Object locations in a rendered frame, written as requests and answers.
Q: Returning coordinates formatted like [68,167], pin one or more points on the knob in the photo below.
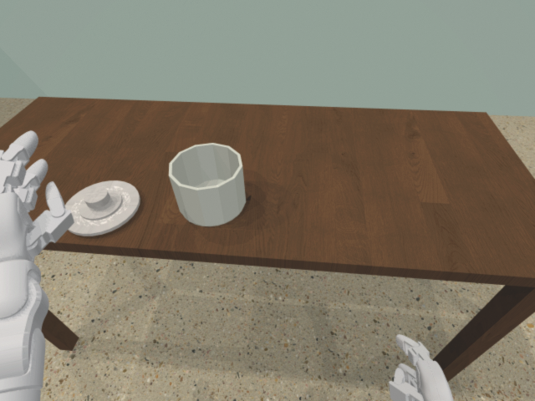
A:
[96,197]

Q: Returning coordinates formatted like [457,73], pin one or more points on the robot right hand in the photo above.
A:
[426,383]

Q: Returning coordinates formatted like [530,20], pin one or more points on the robot left hand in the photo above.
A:
[18,196]

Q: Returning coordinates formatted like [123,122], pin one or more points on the table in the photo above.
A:
[426,194]

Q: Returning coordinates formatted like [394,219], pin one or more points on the left robot forearm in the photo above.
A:
[23,307]

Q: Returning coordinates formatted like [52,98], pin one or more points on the pot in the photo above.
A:
[208,184]

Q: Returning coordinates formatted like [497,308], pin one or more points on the lid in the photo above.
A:
[124,203]

